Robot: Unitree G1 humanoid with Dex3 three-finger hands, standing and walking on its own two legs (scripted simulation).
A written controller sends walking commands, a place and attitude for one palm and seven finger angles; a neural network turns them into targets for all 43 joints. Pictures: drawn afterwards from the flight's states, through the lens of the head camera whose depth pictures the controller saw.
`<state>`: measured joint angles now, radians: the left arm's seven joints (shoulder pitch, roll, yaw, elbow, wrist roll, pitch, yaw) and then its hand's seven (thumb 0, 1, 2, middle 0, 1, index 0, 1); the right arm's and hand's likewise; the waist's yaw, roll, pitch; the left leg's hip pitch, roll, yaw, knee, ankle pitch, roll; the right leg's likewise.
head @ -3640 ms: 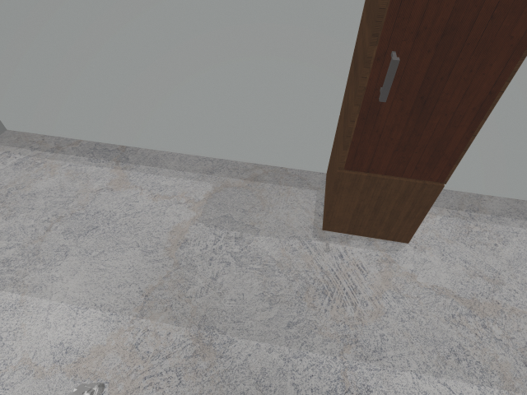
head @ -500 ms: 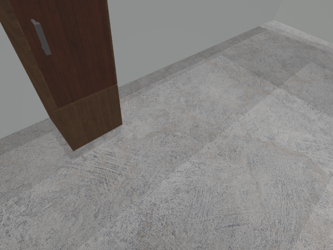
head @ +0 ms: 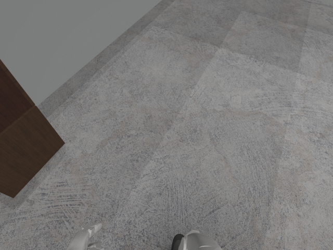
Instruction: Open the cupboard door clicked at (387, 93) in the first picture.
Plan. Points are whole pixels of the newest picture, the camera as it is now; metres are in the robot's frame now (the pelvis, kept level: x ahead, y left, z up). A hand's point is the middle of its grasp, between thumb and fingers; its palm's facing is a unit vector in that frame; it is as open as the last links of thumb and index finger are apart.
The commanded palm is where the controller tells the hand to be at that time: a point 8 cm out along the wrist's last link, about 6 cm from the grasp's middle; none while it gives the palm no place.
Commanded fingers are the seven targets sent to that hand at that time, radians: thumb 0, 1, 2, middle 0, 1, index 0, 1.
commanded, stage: walk to a spot facing it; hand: left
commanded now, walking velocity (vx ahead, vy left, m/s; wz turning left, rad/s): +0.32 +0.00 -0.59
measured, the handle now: out of the picture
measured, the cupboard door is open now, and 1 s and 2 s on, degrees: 0 0 0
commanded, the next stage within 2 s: turn to face it in 0.66 s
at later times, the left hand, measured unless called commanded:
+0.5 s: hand (90, 209) +0.24 +0.22 -0.16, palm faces -0.09 -0.97 -0.20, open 7.3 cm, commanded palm none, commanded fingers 0.00 0.90 0.90 -0.20 -0.30 -0.20 -0.30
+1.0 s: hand (143, 126) +0.50 +0.08 -0.12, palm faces -0.49 -0.84 -0.24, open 7.3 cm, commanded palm none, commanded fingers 0.00 0.90 0.90 -0.20 -0.30 -0.20 -0.30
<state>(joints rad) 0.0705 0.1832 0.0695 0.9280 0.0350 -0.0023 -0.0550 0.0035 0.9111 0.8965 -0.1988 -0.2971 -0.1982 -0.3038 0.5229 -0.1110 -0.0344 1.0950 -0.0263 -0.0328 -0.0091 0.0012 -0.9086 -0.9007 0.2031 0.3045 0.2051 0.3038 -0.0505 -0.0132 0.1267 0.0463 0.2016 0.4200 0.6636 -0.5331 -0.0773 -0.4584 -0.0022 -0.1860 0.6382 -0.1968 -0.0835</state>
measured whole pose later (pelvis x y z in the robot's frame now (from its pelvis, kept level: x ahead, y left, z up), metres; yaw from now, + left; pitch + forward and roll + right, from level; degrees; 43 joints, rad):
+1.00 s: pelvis +0.29 -0.01 +0.02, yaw -26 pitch +0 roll +0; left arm 0.07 0.17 0.03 0.96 0.02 -0.03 0.01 0.00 0.91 0.90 -0.20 -0.30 -0.20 -0.30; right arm 0.37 -0.22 -0.05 1.08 -0.02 0.03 -0.01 0.00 -0.92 -0.90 0.20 0.30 0.20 0.30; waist -0.08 0.05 0.04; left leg -0.28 0.13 0.19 0.71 -0.50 -0.04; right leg -0.28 -0.08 -0.13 0.58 -0.30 0.00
